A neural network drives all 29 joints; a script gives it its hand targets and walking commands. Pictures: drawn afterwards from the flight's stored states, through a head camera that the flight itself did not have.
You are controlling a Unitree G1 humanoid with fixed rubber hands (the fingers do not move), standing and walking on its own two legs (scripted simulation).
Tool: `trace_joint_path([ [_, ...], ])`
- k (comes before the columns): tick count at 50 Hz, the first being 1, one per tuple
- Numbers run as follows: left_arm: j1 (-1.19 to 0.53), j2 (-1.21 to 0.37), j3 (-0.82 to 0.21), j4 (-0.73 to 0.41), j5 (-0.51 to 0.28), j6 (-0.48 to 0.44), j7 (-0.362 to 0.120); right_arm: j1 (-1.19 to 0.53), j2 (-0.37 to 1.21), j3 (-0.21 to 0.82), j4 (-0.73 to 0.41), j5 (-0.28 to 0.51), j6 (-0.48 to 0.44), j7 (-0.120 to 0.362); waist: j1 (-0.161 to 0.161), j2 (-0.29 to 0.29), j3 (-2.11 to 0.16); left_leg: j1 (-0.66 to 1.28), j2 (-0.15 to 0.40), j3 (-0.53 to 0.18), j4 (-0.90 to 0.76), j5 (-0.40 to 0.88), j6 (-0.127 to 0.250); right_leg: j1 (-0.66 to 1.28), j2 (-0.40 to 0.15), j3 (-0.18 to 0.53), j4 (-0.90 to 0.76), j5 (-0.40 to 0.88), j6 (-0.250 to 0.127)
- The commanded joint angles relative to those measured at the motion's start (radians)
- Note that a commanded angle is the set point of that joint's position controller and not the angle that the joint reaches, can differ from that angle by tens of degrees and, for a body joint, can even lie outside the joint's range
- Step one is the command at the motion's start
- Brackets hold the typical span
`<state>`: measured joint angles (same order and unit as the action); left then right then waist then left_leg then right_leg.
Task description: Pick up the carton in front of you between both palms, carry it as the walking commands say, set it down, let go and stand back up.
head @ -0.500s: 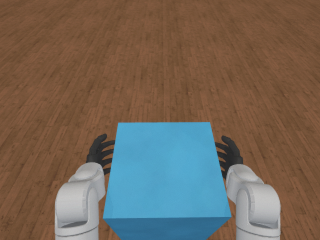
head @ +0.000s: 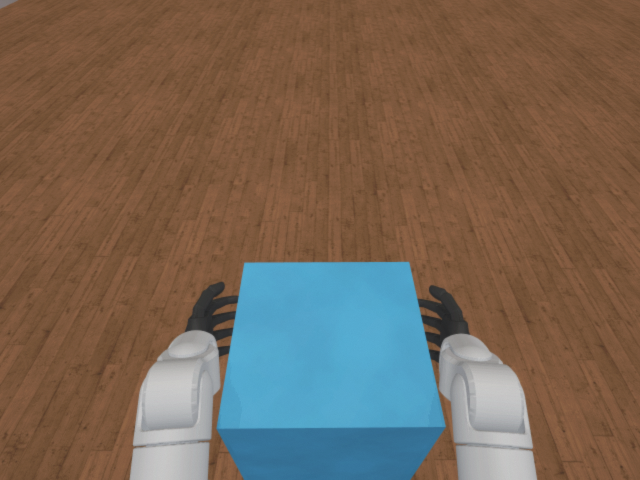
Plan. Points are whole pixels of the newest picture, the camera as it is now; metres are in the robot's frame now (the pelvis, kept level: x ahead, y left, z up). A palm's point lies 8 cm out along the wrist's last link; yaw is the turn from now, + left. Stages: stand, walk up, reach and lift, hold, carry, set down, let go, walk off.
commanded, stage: carry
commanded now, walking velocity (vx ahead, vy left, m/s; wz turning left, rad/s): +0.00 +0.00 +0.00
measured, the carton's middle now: (326, 381) +0.25 +0.00 -0.02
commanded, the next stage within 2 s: hold in 0.62 s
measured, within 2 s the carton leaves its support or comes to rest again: neither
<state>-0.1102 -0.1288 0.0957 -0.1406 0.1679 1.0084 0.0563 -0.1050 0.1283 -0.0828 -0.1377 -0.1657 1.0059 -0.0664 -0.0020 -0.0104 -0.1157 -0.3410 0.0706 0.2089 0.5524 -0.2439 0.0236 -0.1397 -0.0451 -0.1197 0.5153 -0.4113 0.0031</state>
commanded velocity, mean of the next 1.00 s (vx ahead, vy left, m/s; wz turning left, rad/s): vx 0.00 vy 0.00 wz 0.00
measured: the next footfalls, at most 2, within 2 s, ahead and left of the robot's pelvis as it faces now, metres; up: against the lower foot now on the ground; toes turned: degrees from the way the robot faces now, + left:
none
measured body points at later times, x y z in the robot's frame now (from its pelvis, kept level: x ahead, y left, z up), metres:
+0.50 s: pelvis -0.03 +0.00 +0.00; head -0.04 +0.00 +0.45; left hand +0.27 +0.15 +0.03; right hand +0.27 -0.15 +0.03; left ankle +0.03 +0.10 -0.73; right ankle -0.09 -0.10 -0.73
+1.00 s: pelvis -0.06 +0.00 +0.01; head -0.08 +0.02 +0.46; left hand +0.25 +0.13 +0.04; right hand +0.22 -0.18 +0.04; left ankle +0.03 +0.12 -0.73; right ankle -0.09 -0.11 -0.73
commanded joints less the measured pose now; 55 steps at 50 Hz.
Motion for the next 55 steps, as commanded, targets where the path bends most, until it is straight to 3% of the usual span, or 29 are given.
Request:
trace_joint_path([
  [1, -0.411, -0.779, -0.547, 0.003, -0.241, -0.077, -0.196, -0.426, 0.783, 0.545, -0.012, 0.248, -0.08, 0.207, 0.001, 0.003, -0.167, 0.186, 0.105, -0.12, -0.048, 0.34, 0.007, -0.064, -0.11, 0.072, -0.082, 0.401, -0.013],
  [11, -0.52, -0.806, -0.419, 0.253, -0.149, -0.3, -0.234, -0.543, 0.812, 0.422, 0.239, 0.155, -0.302, 0.247, 0.001, 0.005, -0.175, 0.181, 0.103, -0.122, -0.078, 0.25, 0.005, -0.086, -0.106, 0.084, -0.106, 0.293, -0.028],
  [15, -0.563, -0.855, -0.425, 0.299, -0.146, -0.364, -0.252, -0.587, 0.864, 0.428, 0.287, 0.15, -0.367, 0.264, 0.001, 0.007, -0.195, 0.188, 0.104, -0.123, -0.079, 0.252, 0.004, -0.084, -0.105, 0.087, -0.099, 0.286, -0.031],
  [22, -0.539, -0.903, -0.499, 0.233, -0.184, -0.334, -0.256, -0.553, 0.914, 0.493, 0.225, 0.182, -0.337, 0.265, 0.001, 0.01, -0.23, 0.202, 0.11, -0.125, -0.069, 0.302, 0.006, -0.077, -0.101, 0.086, -0.073, 0.314, -0.026],
  [31, -0.527, -0.882, -0.483, 0.226, -0.179, -0.304, -0.254, -0.543, 0.89, 0.476, 0.217, 0.18, -0.306, 0.262, 0.001, 0.012, -0.201, 0.181, 0.11, -0.129, -0.076, 0.275, 0.004, -0.099, -0.101, 0.092, -0.082, 0.288, -0.03],
  [32, -0.428, -0.889, -0.484, 0.185, -0.187, -0.302, -0.252, -0.471, 0.92, 0.464, 0.227, 0.182, -0.314, 0.265, 0.017, -0.082, -0.088, 0.467, -0.162, -0.278, -0.091, 0.499, 0.016, -0.131, 0.096, 0.25, -0.154, 0.589, -0.034],
  [33, -0.445, -0.856, -0.469, 0.178, -0.171, -0.316, -0.241, -0.476, 0.886, 0.442, 0.206, 0.161, -0.337, 0.253, 0.005, -0.074, -0.156, 0.569, -0.136, -0.301, -0.088, 0.579, 0.011, -0.14, 0.1, 0.263, -0.148, 0.643, -0.032],
  [34, -0.43, -0.853, -0.464, 0.168, -0.161, -0.317, -0.237, -0.453, 0.86, 0.43, 0.215, 0.144, -0.339, 0.249, 0.015, -0.005, -0.145, 0.528, -0.131, -0.301, -0.121, 0.558, 0.002, -0.067, 0.107, 0.257, -0.154, 0.608, -0.031],
  [35, -0.473, -0.845, -0.483, 0.155, -0.172, -0.32, -0.241, -0.433, 0.849, 0.402, 0.236, 0.125, -0.346, 0.24, -0.016, -0.044, -0.13, 0.508, -0.132, -0.299, -0.126, 0.537, -0.007, -0.04, 0.112, 0.248, -0.18, 0.55, -0.028],
  [37, -0.478, -0.846, -0.485, 0.162, -0.172, -0.329, -0.237, -0.462, 0.844, 0.408, 0.239, 0.134, -0.36, 0.235, -0.017, -0.018, -0.128, 0.535, -0.152, -0.289, -0.122, 0.534, -0.016, -0.053, 0.106, 0.255, -0.189, 0.592, -0.021],
  [39, -0.473, -0.829, -0.478, 0.176, -0.159, -0.334, -0.234, -0.454, 0.837, 0.401, 0.248, 0.135, -0.368, 0.231, -0.006, -0.034, -0.136, 0.54, -0.156, -0.285, -0.127, 0.483, -0.017, -0.038, 0.101, 0.258, -0.21, 0.528, -0.024],
  [41, -0.482, -0.85, -0.467, 0.195, -0.149, -0.334, -0.238, -0.496, 0.846, 0.403, 0.259, 0.135, -0.369, 0.242, 0.004, -0.003, -0.099, 0.485, -0.165, -0.275, -0.146, 0.418, -0.022, -0.019, 0.104, 0.246, -0.206, 0.502, -0.018],
  [43, -0.474, -0.866, -0.463, 0.213, -0.135, -0.337, -0.237, -0.534, 0.865, 0.425, 0.261, 0.155, -0.371, 0.255, 0.02, -0.009, -0.1, 0.524, -0.17, -0.275, -0.147, 0.379, -0.018, -0.066, 0.098, 0.248, -0.218, 0.443, -0.016],
  [47, -0.5, -0.877, -0.436, 0.255, -0.118, -0.338, -0.246, -0.581, 0.888, 0.418, 0.302, 0.157, -0.375, 0.276, 0.028, -0.02, -0.051, 0.568, -0.166, -0.275, -0.148, 0.281, -0.015, -0.183, 0.087, 0.25, -0.248, 0.274, -0.036],
  [51, -0.575, -0.898, -0.426, 0.293, -0.117, -0.342, -0.26, -0.641, 0.901, 0.378, 0.354, 0.138, -0.388, 0.287, 0.014, -0.024, -0.018, 0.601, -0.159, -0.274, -0.144, 0.194, -0.016, -0.271, 0.078, 0.25, -0.268, 0.145, -0.059],
  [55, -0.756, -0.941, -0.358, 0.431, -0.102, -0.365, -0.278, -0.799, 0.895, 0.266, 0.512, 0.079, -0.43, 0.306, -0.005, -0.023, 0.008, 0.548, -0.155, -0.268, -0.125, 0.0, -0.024, -0.319, 0.08, 0.231, -0.236, -0.043, -0.082],
])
